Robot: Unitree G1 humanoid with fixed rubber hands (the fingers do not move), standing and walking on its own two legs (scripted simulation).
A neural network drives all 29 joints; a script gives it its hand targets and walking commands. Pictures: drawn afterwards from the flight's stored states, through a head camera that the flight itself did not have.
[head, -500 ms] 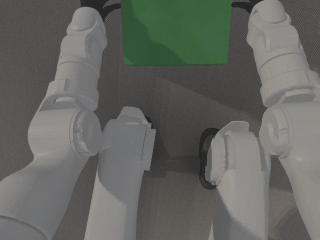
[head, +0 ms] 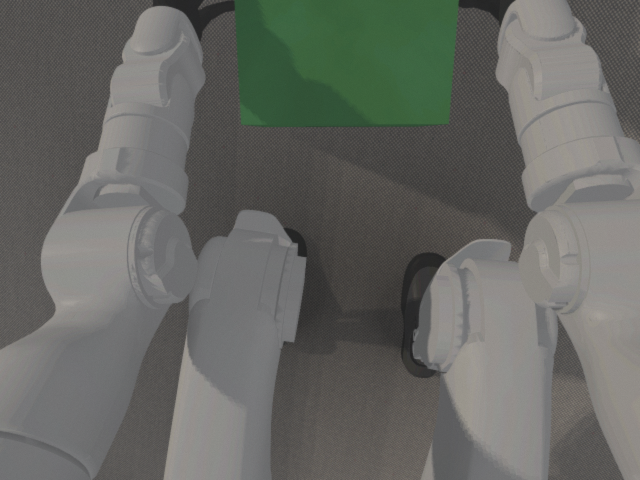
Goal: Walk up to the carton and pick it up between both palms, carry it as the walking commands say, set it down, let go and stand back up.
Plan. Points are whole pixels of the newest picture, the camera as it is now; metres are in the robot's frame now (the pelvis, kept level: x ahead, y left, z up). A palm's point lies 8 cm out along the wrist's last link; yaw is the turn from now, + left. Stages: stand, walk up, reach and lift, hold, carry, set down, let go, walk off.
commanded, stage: set down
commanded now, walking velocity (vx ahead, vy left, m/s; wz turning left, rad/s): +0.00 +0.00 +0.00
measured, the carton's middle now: out of the picture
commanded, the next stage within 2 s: none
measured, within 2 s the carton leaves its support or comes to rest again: rests again in 0.08 s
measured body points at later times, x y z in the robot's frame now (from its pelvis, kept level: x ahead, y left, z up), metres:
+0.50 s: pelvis +0.00 +0.00 +0.00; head +0.37 -0.01 +0.24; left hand +0.52 +0.21 -0.19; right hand +0.55 -0.11 -0.20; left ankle +0.11 +0.13 -0.33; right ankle +0.10 -0.11 -0.33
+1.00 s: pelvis -0.01 +0.01 -0.01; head +0.37 +0.00 +0.23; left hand +0.51 +0.24 -0.20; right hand +0.56 -0.16 -0.21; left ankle +0.11 +0.13 -0.33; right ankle +0.10 -0.11 -0.33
